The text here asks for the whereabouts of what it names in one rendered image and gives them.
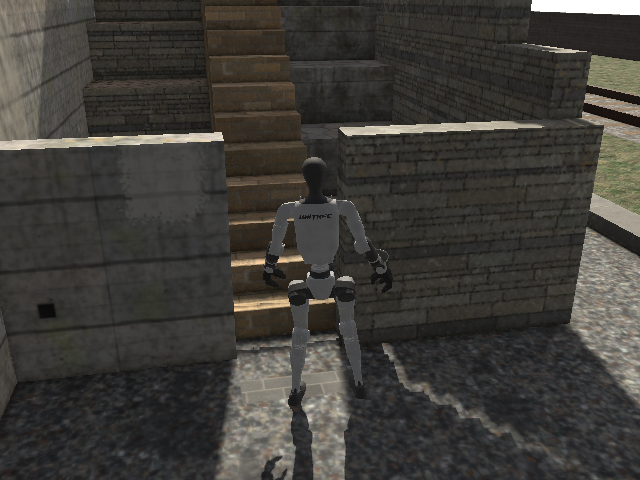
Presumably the right robot upper arm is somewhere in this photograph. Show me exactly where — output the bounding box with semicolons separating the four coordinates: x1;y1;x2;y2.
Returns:
336;200;371;254

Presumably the right robot hand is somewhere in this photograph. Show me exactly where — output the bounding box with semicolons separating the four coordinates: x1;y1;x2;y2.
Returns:
371;266;393;293

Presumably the left robot upper arm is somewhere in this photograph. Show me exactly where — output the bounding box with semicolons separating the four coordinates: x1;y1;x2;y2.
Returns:
268;201;296;256

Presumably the left robot thigh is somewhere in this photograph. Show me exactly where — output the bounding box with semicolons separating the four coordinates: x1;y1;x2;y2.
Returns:
288;280;310;346

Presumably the right robot forearm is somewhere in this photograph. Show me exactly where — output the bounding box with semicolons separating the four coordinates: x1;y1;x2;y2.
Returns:
362;237;387;274

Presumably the robot thigh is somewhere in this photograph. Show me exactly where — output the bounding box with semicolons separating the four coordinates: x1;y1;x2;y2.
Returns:
288;280;310;346
335;276;356;339

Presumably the left robot hand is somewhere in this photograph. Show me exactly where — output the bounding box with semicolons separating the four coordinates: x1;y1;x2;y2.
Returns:
263;269;286;287

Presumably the right robot thigh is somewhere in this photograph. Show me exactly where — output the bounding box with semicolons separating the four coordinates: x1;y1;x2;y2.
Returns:
335;276;356;339

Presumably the left robot forearm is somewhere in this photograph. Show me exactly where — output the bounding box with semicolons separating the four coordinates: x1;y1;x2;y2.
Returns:
264;241;279;273

